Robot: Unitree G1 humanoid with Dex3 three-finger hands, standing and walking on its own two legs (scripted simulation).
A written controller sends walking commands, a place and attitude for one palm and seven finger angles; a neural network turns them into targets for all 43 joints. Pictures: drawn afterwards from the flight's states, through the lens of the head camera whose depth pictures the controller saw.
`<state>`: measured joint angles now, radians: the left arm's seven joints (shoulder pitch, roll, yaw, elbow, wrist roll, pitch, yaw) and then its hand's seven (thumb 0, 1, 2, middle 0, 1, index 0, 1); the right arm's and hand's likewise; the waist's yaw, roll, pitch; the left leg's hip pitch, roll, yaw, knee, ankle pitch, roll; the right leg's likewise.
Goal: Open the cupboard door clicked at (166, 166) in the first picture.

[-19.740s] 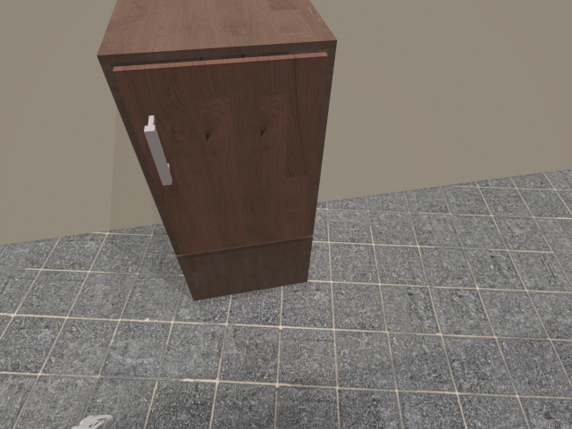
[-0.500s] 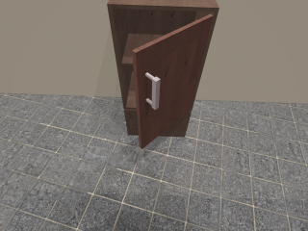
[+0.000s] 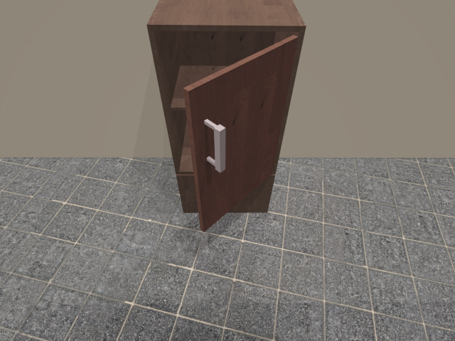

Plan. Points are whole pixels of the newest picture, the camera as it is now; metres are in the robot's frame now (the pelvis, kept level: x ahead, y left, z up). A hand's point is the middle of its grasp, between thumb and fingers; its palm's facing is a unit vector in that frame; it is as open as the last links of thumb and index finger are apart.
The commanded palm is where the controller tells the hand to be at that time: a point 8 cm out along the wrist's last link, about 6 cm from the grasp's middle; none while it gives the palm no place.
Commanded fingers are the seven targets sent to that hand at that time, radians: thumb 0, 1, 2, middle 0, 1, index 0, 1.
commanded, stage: let the arm hang, fingers relaxed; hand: left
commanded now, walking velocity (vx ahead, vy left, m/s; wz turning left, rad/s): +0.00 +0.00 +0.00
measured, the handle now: (214, 146) +0.58 +0.06 -0.01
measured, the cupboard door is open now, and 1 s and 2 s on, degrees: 45 45 45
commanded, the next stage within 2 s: look to check the result in 0.08 s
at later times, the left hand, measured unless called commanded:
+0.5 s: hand out of the picture -0.01 +0.16 -0.17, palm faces +0.04 -0.98 -0.17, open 7.3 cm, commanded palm none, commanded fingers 0.00 0.90 0.90 -0.20 -0.30 -0.20 -0.30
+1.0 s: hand out of the picture +0.02 +0.16 -0.18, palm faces +0.00 -0.98 -0.18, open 7.3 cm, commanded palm none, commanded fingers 0.00 0.90 0.90 -0.20 -0.30 -0.20 -0.30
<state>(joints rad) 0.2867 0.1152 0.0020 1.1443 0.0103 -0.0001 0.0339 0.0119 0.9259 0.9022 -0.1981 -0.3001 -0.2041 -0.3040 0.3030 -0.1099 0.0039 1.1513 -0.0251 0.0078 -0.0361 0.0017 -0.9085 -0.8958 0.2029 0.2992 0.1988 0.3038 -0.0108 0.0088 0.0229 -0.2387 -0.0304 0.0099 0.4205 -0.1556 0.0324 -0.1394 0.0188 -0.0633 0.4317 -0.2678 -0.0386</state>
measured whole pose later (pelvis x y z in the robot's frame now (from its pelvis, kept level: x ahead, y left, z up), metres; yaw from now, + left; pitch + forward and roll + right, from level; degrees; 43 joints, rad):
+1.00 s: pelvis +0.02 -0.01 +0.00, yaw -4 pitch -1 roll +0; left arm 0.29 0.13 0.04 1.12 0.01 0.02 0.02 0.00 0.91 0.90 -0.20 -0.30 -0.20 -0.30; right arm 0.24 -0.14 -0.02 1.13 -0.02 0.02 -0.05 0.00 -0.91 -0.90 0.20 0.30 0.20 0.30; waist 0.01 0.01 0.06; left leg -0.23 0.01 0.06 0.48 -0.23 0.02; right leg -0.14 0.05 -0.01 0.46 -0.30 -0.05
